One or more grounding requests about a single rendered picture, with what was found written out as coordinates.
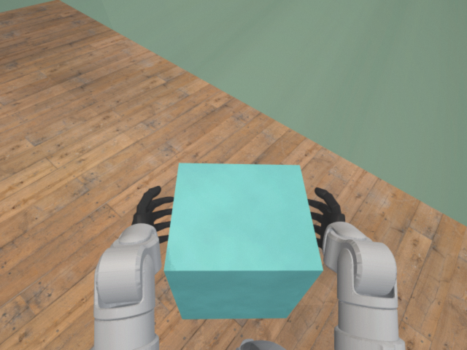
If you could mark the robot left forearm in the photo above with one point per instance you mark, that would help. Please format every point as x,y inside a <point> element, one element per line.
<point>124,291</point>

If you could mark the robot left hand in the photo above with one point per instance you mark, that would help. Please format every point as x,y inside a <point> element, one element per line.
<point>144,211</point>

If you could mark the robot right forearm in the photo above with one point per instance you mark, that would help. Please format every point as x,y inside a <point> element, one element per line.
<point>366,289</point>

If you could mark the robot right hand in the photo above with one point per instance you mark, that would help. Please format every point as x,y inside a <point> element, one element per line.
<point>331,213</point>

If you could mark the robot right shin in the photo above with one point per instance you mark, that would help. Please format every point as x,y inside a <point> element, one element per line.
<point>245,340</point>

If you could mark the carton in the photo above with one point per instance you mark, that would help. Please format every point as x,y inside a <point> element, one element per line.
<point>241,241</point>

